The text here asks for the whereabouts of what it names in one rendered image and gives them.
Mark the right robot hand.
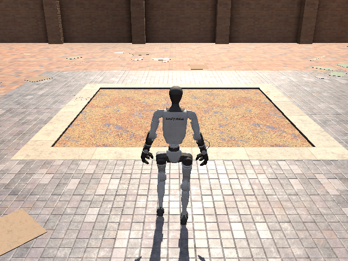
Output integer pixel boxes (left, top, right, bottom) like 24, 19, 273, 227
196, 153, 208, 166

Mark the left robot upper arm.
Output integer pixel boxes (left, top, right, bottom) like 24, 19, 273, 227
148, 109, 164, 139

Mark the left robot hand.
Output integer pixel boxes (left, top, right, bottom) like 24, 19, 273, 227
141, 151, 153, 164

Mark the right robot upper arm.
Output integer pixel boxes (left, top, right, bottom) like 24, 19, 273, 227
187, 110, 201, 140

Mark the right robot forearm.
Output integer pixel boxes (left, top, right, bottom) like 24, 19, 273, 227
196, 132, 207, 155

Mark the robot head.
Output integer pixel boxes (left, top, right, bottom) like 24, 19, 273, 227
166, 86, 184, 112

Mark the robot left shin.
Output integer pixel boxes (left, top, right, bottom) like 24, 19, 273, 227
157, 172, 165, 209

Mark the left robot forearm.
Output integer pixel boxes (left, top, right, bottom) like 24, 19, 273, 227
142, 131, 154, 153

